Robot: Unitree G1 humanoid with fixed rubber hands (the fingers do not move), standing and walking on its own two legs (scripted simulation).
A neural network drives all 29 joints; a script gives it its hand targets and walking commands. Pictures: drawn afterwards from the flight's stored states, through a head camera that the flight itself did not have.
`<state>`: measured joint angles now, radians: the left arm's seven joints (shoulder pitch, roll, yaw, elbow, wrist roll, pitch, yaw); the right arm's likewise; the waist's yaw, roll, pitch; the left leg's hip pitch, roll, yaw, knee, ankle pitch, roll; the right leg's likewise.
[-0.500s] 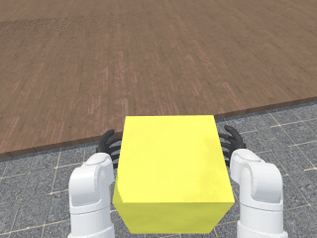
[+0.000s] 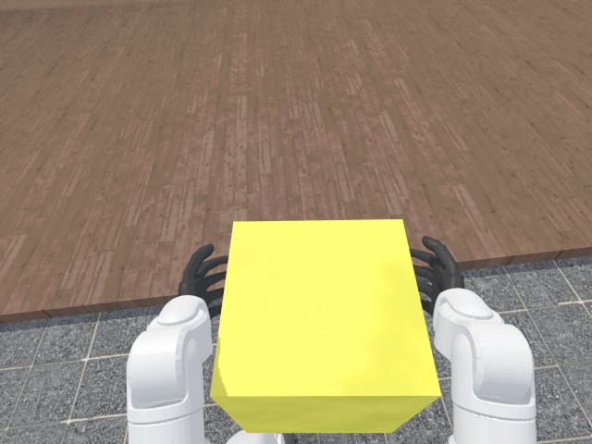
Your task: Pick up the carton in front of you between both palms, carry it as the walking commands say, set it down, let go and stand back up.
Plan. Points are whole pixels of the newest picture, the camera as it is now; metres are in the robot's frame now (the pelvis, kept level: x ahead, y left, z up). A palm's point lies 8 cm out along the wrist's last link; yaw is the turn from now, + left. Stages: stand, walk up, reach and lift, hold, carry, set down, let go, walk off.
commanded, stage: carry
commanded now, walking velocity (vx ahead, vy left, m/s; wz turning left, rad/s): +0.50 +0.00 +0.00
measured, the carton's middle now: (318, 335) +0.25 +0.01 +0.01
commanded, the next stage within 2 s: none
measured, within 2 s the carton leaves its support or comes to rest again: neither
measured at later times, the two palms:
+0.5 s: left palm (240, 78) +0.65 +0.13 +0.17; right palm (413, 69) +0.65 -0.17 +0.17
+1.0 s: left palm (265, 19) +1.01 +0.12 +0.14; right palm (386, 12) +1.03 -0.18 +0.13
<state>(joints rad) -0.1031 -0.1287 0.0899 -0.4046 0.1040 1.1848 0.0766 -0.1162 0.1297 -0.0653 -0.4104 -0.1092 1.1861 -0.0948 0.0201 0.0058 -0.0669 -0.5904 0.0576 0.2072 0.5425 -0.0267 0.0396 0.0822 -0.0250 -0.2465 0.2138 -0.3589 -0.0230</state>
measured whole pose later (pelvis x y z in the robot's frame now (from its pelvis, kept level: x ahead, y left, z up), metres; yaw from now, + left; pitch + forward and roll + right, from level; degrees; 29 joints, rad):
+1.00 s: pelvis +0.64 -0.04 -0.01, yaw -2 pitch +7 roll +1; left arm -0.74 -0.06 0.28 -0.18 0.06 1.26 0.14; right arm -0.75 0.06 -0.29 -0.19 -0.07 1.26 -0.13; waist 0.08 0.02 0.08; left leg -0.84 0.03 0.09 1.04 -0.34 0.07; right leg -0.18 -0.01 -0.13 0.49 -0.43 -0.05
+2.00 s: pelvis +1.34 -0.07 +0.05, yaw -2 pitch +4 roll +2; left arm -0.76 -0.01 0.30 0.09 0.09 1.30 0.12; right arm -0.78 0.03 -0.24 0.10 -0.10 1.30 -0.14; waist 0.01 0.02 -0.04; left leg -0.47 -0.04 0.20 0.43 -0.02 0.11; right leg -0.01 0.04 -0.09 0.59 -0.47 -0.06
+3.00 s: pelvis +2.01 -0.11 +0.06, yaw -3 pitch +3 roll +0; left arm -0.12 -0.13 0.11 -0.27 0.14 1.23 0.08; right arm -0.14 0.13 -0.08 -0.23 -0.12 1.20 -0.08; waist -0.02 -0.02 -0.13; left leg -0.34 0.06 0.23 0.47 -0.19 0.04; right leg -0.40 -0.08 -0.07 1.09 -0.42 0.00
